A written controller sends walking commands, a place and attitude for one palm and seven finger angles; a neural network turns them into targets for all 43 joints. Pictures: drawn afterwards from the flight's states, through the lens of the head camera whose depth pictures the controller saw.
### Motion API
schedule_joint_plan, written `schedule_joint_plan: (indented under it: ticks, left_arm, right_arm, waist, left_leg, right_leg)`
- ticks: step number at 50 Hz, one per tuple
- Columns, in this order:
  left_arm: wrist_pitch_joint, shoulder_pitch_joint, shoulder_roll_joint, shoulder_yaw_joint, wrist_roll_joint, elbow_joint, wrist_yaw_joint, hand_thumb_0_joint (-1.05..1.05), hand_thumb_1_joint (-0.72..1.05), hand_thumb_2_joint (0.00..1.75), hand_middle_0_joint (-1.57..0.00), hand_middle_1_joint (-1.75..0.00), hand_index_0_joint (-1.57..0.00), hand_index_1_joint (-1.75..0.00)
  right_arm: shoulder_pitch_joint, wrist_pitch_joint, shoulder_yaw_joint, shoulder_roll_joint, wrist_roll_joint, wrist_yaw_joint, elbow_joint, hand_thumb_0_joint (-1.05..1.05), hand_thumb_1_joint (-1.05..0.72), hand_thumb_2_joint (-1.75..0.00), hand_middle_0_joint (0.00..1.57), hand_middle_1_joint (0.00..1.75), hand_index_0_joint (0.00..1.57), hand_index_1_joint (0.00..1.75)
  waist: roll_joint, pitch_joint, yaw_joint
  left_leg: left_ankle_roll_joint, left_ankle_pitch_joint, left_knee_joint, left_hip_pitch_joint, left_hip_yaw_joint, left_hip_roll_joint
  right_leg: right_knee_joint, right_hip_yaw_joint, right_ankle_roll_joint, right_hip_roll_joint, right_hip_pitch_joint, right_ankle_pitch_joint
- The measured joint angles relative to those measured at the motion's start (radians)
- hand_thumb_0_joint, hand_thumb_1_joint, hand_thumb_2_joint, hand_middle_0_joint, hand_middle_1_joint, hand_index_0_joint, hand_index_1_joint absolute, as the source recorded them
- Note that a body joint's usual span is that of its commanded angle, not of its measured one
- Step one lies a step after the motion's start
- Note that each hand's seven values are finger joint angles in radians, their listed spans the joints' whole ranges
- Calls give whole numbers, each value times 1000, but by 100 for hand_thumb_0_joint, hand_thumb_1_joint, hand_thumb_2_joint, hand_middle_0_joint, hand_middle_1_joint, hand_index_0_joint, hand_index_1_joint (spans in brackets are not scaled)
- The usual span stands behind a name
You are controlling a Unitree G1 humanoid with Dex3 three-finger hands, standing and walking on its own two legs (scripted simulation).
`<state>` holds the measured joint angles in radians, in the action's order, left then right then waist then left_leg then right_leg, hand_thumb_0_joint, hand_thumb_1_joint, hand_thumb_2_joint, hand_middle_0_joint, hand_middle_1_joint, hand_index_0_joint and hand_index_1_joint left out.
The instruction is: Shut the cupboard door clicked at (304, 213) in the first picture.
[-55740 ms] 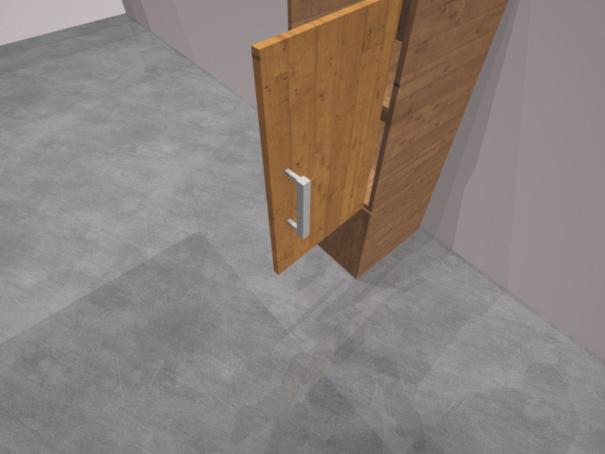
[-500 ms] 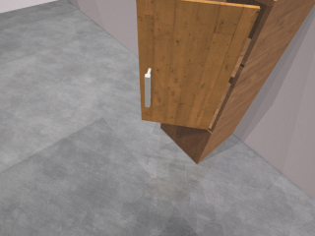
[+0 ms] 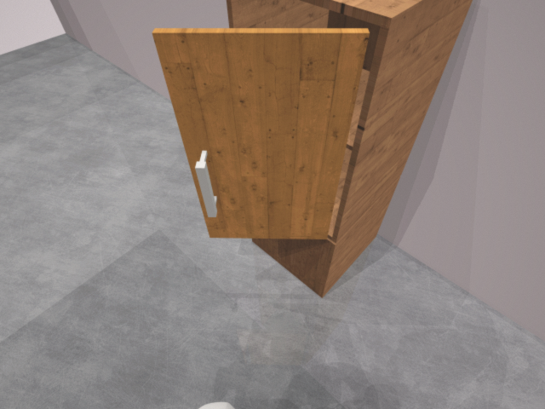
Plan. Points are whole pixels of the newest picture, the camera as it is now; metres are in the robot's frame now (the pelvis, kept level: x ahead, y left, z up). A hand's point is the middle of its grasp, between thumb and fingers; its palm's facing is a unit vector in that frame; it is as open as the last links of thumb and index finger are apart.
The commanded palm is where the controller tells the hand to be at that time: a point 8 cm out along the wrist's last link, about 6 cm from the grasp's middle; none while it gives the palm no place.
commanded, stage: take the last steps up to it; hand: left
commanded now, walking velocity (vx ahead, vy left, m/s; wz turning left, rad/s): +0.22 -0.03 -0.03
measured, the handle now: (208, 185) +0.59 +0.18 -0.09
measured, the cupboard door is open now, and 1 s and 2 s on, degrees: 42 42 42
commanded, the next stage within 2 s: come to a stop and stand still in 0.20 s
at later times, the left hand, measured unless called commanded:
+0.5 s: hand (174, 382) +0.20 +0.19 -0.18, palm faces +0.01 -0.98 -0.22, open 7.3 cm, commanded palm none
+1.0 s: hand (163, 382) +0.19 +0.21 -0.18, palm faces +0.03 -0.98 -0.20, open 7.4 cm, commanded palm none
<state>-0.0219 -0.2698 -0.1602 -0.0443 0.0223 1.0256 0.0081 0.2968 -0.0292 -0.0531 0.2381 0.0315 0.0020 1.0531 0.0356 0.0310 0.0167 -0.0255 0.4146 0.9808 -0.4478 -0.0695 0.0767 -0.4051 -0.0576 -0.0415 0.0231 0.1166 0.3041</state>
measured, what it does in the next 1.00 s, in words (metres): walks ahead: left foot, then right foot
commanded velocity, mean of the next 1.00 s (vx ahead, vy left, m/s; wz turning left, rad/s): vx -0.05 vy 0.01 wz -0.01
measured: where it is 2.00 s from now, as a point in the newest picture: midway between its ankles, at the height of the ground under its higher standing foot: outside the picture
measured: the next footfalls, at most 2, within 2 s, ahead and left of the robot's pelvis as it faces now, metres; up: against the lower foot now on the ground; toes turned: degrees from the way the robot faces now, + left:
left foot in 0.20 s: +0.18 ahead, +0.11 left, +0.00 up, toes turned +6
right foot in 0.50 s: +0.21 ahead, -0.14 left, +0.00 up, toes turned -4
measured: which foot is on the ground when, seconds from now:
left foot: up 0.00-0.18, down 0.20-0.56, up 0.58-0.78, down 0.80-1.00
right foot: down 0.00-0.20, up 0.22-0.48, down 0.50-0.82, up 0.84-1.00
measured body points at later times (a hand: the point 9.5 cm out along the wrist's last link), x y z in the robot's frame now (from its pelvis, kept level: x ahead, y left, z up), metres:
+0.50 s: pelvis +0.13 +0.00 -0.01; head +0.16 +0.00 +0.44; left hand +0.20 +0.24 -0.16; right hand +0.15 -0.23 -0.16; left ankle +0.14 +0.11 -0.74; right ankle +0.17 -0.14 -0.74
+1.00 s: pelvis +0.13 +0.02 +0.00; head +0.17 +0.04 +0.45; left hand +0.19 +0.26 -0.16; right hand +0.20 -0.22 -0.14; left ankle +0.12 +0.11 -0.74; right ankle +0.09 -0.12 -0.70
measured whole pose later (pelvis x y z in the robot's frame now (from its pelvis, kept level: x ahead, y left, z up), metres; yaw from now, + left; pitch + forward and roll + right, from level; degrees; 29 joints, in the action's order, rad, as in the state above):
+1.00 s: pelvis +0.13 +0.02 +0.00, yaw -1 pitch +0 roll -1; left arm 0.06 -0.16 -0.21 -0.05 0.01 1.01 -0.02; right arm 0.18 -0.01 -0.02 0.16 0.03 -0.03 0.99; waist -0.03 0.09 -0.02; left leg 0.04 0.27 0.47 -0.21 -0.06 0.01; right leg -0.79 0.01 0.03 0.00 0.31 0.45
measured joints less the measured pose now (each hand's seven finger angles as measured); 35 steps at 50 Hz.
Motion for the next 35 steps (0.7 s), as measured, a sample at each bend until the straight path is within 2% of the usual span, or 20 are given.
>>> schedule_joint_plan:
  ticks: [5,9,10,12,14,16,18,21,25,27,29,32,35]
  left_arm:
    - [-11,-42,22,14,1,58,-5,1,90,90,-20,-30,-20,-30]
    - [-8,-68,30,14,-3,95,-7,1,90,89,-20,-30,-20,-30]
    - [-4,-76,30,13,-6,100,-8,1,90,89,-20,-30,-20,-30]
    - [11,-69,22,11,-10,108,-11,1,90,89,-20,-30,-20,-30]
    - [25,-52,15,10,-7,108,-10,1,90,89,-20,-30,-20,-30]
    - [31,-24,10,5,-3,94,-6,1,91,89,-20,-30,-20,-30]
    - [34,10,5,1,-1,69,-5,1,91,89,-19,-30,-20,-30]
    - [36,57,-11,-3,-2,34,-16,2,92,90,-19,-30,-20,-30]
    - [31,82,-50,-5,0,-4,-19,1,92,90,-19,-30,-20,-30]
    - [37,94,-53,-5,5,-6,-22,1,92,90,-19,-30,-20,-30]
    - [40,106,-47,-1,5,-11,-22,1,92,90,-19,-30,-20,-30]
    - [40,131,-33,3,8,-22,-29,1,91,90,-19,-30,-20,-30]
    - [43,152,-20,2,10,-38,-35,1,91,89,-19,-30,-20,-30]
  right_arm:
    - [-48,20,6,-24,-4,8,-26,1,-91,-90,20,30,19,30]
    - [-84,46,20,-51,-5,8,-38,1,-91,-90,20,30,19,30]
    - [-90,59,23,-57,-2,5,-41,1,-91,-90,20,30,19,30]
    - [-104,76,31,-78,6,-3,-45,1,-91,-90,20,30,19,30]
    - [-101,77,38,-92,6,-12,-53,1,-91,-89,20,30,20,30]
    - [-91,76,28,-92,3,-28,-56,0,-93,-89,20,30,20,30]
    - [-77,71,30,-83,4,-32,-46,0,-94,-89,20,30,20,30]
    - [-61,52,37,-76,0,-34,-16,0,-94,-89,20,30,20,30]
    - [-52,19,31,-86,-14,-27,15,0,-92,-89,20,30,20,30]
    - [-62,4,20,-81,-18,-21,15,1,-92,-89,20,30,20,30]
    - [-74,-8,8,-69,-20,-18,0,1,-92,-89,20,30,20,30]
    - [-97,-20,-3,-51,-23,-21,-21,1,-91,-89,20,30,20,30]
    - [-119,-23,-5,-36,-27,-23,-38,1,-91,-89,20,30,20,30]
  waist:
    - [-24,19,-3]
    - [-41,38,-16]
    - [-45,40,-18]
    - [-74,51,-23]
    - [-78,50,-23]
    - [-70,48,-16]
    - [-60,46,-14]
    - [-46,45,-14]
    - [-68,38,-22]
    - [-53,39,-19]
    - [-34,43,-5]
    - [-27,62,-2]
    - [-34,80,-9]
  left_leg:
    - [-3,-81,-153,-35,-19,6]
    - [14,-179,-356,34,-33,-11]
    - [39,-244,-386,53,-34,-15]
    - [72,-196,-336,59,-58,-25]
    - [79,-147,-344,87,-73,-26]
    - [71,-154,-395,124,-76,-30]
    - [69,-175,-453,160,-72,-34]
    - [62,-183,-497,198,-58,-33]
    - [37,-131,-450,212,-62,-42]
    - [23,-104,-419,207,-60,-31]
    - [15,-72,-377,189,-39,-29]
    - [8,82,-188,130,12,-63]
    - [-1,131,-103,105,38,-90]
  right_leg:
    - [57,1,6,9,-70,13]
    - [-2,3,21,12,-102,90]
    - [-68,7,23,10,-85,127]
    - [-315,24,15,-7,7,200]
    - [-547,29,11,-9,120,225]
    - [-637,19,17,-25,207,199]
    - [-578,14,30,-45,251,160]
    - [-370,17,52,-61,250,75]
    - [-150,44,57,-80,196,-117]
    - [-170,43,58,-72,195,-58]
    - [-185,33,53,-67,200,-31]
    - [-172,29,46,-73,200,-38]
    - [-141,30,50,-83,191,-59]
